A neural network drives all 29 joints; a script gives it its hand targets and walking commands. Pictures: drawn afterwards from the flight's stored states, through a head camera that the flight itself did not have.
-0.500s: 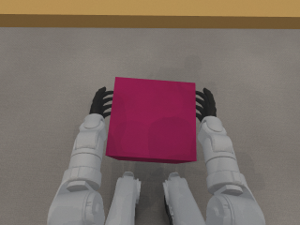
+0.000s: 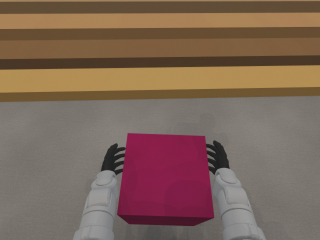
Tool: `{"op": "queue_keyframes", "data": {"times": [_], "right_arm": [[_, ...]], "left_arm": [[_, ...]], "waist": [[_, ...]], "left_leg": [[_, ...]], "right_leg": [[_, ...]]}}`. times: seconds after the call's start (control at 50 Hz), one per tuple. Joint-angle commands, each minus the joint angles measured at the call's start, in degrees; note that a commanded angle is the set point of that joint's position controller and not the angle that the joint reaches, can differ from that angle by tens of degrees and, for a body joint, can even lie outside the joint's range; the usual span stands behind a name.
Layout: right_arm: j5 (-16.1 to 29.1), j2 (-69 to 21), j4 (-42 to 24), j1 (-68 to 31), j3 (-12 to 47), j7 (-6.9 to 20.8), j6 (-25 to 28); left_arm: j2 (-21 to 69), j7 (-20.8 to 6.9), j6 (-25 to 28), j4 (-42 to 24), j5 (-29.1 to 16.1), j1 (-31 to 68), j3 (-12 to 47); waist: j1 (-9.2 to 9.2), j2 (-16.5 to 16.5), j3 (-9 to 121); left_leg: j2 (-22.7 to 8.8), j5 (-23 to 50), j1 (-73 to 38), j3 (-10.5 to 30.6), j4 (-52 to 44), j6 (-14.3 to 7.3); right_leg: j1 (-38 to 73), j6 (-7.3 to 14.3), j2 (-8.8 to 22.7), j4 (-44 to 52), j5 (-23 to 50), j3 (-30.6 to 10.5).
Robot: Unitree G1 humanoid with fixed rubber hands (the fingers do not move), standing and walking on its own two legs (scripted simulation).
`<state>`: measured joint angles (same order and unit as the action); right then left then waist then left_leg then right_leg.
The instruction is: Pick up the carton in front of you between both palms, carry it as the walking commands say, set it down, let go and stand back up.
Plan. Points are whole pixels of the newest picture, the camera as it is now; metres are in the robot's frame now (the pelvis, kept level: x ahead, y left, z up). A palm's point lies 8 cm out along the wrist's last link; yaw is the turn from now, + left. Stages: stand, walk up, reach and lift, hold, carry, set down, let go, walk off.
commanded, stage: reach and lift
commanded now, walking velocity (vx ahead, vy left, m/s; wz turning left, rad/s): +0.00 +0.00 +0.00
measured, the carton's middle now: (163, 184) +0.32 +0.00 -0.10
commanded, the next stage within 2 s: hold in 1.34 s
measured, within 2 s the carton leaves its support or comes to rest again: neither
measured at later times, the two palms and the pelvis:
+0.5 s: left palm (99, 166) +0.29 +0.15 +0.08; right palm (238, 159) +0.30 -0.15 +0.08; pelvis +0.01 +0.00 +0.05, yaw +0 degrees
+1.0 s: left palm (97, 161) +0.30 +0.15 +0.09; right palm (238, 155) +0.31 -0.15 +0.09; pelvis +0.01 +0.00 +0.06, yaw +0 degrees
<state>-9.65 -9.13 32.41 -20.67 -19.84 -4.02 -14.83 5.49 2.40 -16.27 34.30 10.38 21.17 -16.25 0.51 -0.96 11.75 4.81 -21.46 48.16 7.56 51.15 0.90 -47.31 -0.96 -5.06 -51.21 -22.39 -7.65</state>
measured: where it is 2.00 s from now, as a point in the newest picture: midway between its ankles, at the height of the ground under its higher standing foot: outside the picture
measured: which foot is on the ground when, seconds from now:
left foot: down 0.00-1.00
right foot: down 0.00-1.00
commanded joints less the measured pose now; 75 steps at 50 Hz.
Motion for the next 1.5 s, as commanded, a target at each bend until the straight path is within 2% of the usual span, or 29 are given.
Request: {"op": "queue_keyframes", "data": {"times": [0.0, 0.24, 0.38, 0.44, 0.54, 0.64, 0.82, 1.1, 1.3, 1.42, 1.48], "right_arm": [[5.2, -55.9, 3.8, -22.7, 34.5, 14.1, -2.8], [6.8, -56.8, -4.4, -14.7, 37.7, 16.3, -13.6], [5.0, -55.0, -4.1, -16.1, 32.9, 17.4, -18.8], [4.3, -55.5, -3.2, -19.7, 31.0, 17.8, -19.1], [4.8, -57.1, -3.6, -24.7, 31.6, 18.3, -19.0], [4.6, -57.0, -3.2, -26.4, 31.5, 18.5, -19.2], [4.4, -55.6, -4.6, -24.9, 31.6, 18.6, -20.0], [6.1, -54.3, -10.5, -19.3, 34.0, 18.5, -22.0], [6.7, -54.5, -12.7, -18.2, 34.7, 18.3, -23.6], [9.0, -54.5, -17.8, -17.8, 38.3, 17.7, -25.9], [7.6, -52.8, -16.2, -17.0, 36.0, 17.6, -27.5]], "left_arm": [[56.8, -13.3, -0.1, -2.5, -6.9, 26.7, 32.5], [56.6, -14.6, -11.2, -12.5, -8.9, 19.7, 36.1], [55.4, -15.6, -16.7, -12.1, -7.2, 20.5, 31.2], [55.8, -16.4, -17.0, -11.0, -6.4, 24.1, 29.3], [57.2, -16.9, -16.7, -11.8, -6.7, 29.5, 30.1], [57.5, -16.9, -17.0, -11.4, -6.5, 30.9, 30.1], [57.2, -16.4, -18.1, -12.8, -6.7, 29.0, 30.5], [56.8, -15.9, -20.3, -18.1, -8.3, 22.8, 32.2], [55.9, -16.1, -21.7, -20.6, -8.8, 22.2, 32.9], [55.6, -15.9, -23.9, -25.7, -11.3, 22.5, 36.8], [53.8, -15.7, -25.5, -23.9, -9.7, 21.3, 34.1]], "waist": [[-0.42, 1.7, 23.0], [-0.70, 0.8, 10.0], [-0.57, 0.3, -1.2], [-0.36, 0.1, -2.4], [-0.44, 0.5, 0.8], [-0.53, 0.9, 1.5], [-0.25, 1.1, 2.2], [-0.51, 1.1, 2.6], [-0.67, 0.7, 1.6], [-0.12, 0.7, 3.6], [-0.34, 0.5, -1.1]], "left_leg": [[1.4, 19.9, -23.6, -1.9, -10.6, -0.5], [0.2, 25.0, -40.0, -2.2, -25.8, -0.2], [-0.1, 15.7, -40.9, -2.7, -30.4, -0.7], [-0.2, 11.4, -40.3, -3.0, -30.1, -0.9], [-0.2, 10.8, -41.2, -3.3, -29.2, -0.9], [-0.2, 10.0, -41.9, -3.6, -29.5, -0.8], [-0.2, 14.1, -44.3, -3.4, -30.6, -0.3], [0.2, 22.8, -47.7, -3.0, -32.1, 0.3], [0.4, 22.6, -48.1, -3.2, -32.7, 0.2], [0.5, 25.1, -49.7, -3.0, -33.2, 0.2], [0.5, 20.3, -48.3, -3.1, -34.5, -0.1]], "right_leg": [[18.0, 0.3, -1.4, 10.8, 19.0, 2.2], [36.8, -0.1, 0.2, 25.9, 26.3, 1.8], [37.7, 0.1, 0.7, 30.8, 16.9, 2.5], [36.7, 0.4, 0.8, 30.7, 12.6, 2.8], [38.0, 0.4, 0.9, 30.0, 12.2, 3.1], [38.5, 0.5, 0.9, 30.1, 11.4, 3.2], [39.9, 0.6, 0.4, 30.8, 14.9, 3.5], [43.4, 0.1, -0.2, 31.9, 22.9, 3.1], [44.5, -0.2, 0.0, 32.6, 23.9, 2.8], [47.1, -0.5, 0.0, 33.4, 27.5, 2.6], [45.9, -0.5, 0.3, 34.4, 22.7, 2.7]]}}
